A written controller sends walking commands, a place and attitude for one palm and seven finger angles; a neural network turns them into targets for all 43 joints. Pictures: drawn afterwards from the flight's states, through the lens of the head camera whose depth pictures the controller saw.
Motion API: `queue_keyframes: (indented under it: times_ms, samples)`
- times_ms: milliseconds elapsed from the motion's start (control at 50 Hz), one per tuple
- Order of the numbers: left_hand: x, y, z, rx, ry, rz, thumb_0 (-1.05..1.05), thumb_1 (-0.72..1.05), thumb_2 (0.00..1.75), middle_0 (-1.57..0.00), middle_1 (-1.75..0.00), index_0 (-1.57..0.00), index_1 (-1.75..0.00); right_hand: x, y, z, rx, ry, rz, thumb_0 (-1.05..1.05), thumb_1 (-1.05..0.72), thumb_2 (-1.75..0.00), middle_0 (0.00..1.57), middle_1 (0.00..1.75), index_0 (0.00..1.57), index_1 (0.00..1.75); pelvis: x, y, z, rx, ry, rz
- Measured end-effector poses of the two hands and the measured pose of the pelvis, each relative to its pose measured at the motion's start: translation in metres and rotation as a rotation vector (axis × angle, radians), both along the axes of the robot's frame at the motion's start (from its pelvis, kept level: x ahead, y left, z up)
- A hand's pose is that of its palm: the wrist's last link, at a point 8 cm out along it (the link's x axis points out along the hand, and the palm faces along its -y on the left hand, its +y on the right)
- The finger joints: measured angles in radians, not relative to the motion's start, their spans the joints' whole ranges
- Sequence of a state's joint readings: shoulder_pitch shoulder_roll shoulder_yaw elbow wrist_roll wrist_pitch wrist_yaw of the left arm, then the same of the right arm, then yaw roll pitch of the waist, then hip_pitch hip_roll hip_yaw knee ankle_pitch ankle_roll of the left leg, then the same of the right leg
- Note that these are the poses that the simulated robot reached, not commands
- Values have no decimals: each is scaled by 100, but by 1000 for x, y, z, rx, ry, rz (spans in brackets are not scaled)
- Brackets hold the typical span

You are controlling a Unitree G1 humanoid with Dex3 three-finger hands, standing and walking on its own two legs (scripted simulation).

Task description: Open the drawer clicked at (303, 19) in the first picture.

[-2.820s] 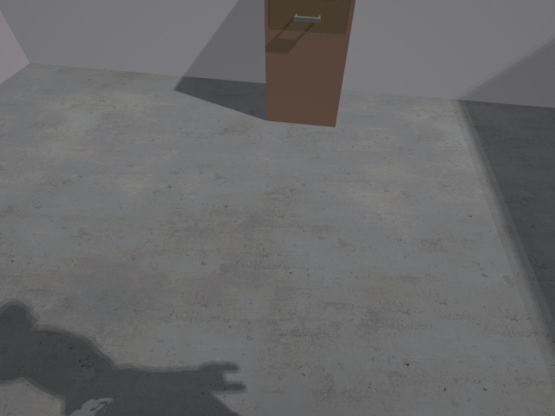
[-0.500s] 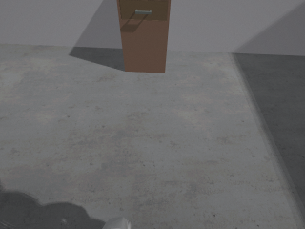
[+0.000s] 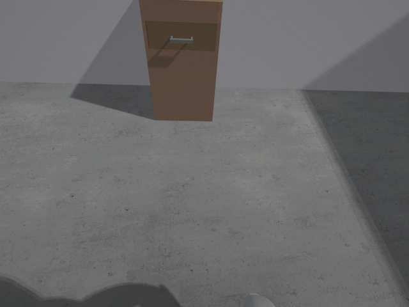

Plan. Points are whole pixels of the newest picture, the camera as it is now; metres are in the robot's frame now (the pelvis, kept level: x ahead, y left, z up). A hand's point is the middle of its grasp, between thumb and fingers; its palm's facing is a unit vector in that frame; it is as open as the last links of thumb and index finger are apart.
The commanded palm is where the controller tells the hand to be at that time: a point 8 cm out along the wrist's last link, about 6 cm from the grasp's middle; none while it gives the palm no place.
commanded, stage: walk to a spot facing it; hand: left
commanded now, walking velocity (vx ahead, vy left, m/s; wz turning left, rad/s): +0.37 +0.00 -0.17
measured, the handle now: (181, 39) +1.46 +0.23 -0.14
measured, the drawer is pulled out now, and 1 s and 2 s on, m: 0.00 0.00 0.00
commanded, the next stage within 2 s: turn to face it in 1.20 s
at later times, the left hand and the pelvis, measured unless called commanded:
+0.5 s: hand (165, 249) +0.29 +0.12 -0.17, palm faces +0.01 -0.98 -0.22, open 7.1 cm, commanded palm none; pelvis +0.21 -0.07 +0.00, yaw -2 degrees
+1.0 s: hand (156, 194) +0.45 +0.17 -0.18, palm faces +0.01 -0.99 -0.15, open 7.4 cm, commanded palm none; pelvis +0.43 +0.00 +0.01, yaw -4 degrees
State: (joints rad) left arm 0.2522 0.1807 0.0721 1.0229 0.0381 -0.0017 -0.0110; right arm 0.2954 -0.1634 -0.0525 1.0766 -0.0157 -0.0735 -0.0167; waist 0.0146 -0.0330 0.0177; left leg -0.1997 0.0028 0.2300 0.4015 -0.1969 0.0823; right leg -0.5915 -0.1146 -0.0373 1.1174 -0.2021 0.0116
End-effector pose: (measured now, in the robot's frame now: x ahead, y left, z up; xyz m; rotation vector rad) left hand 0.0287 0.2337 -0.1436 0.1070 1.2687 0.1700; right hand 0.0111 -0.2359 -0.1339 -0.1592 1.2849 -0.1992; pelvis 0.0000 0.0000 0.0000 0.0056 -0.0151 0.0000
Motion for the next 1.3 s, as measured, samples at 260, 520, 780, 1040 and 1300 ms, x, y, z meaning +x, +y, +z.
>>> queue_keyframes:
  times_ms: [260,520,780,1040,1300]
  samples:
    - [185,-53,8,2,-57,-180,1,91,90,-20,-29,-19,-30,-23,8,-7,116,293,-193,0,-91,-90,20,30,20,30,111,-35,-3,11,19,-62]
    - [247,-66,8,49,-56,-77,-2,95,90,-21,-29,-20,-30,189,-55,-12,66,84,-87,0,-91,-90,20,30,20,30,220,-66,-1,-25,14,-38]
    - [250,-33,-35,-65,266,23,1,91,90,-20,-29,-20,-30,441,-30,9,-56,-237,99,0,-91,-90,20,30,20,30,345,-18,-22,-44,-20,-38]
    - [451,-11,-1,-22,60,-66,1,91,90,-20,-29,-20,-30,404,1,8,2,63,-99,-1,-94,-90,20,30,20,30,447,-7,6,-16,-5,-83]
    - [677,-93,-6,12,-111,-300,1,91,90,-20,-29,-20,-30,389,10,-19,163,366,-320,0,-91,-90,20,30,20,30,566,-65,-20,7,-5,-169]
